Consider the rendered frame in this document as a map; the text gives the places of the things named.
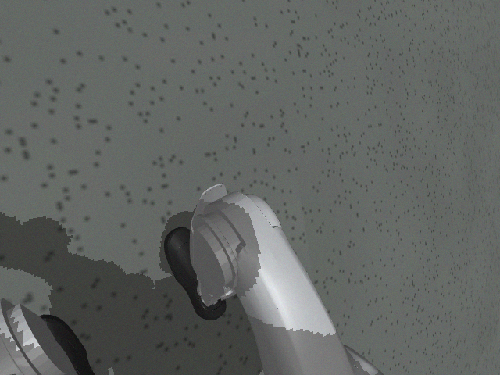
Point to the left robot foot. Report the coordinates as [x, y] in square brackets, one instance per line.
[69, 343]

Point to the right robot hand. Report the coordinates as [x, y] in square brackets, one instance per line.
[360, 365]

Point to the right robot foot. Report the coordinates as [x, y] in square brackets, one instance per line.
[177, 250]

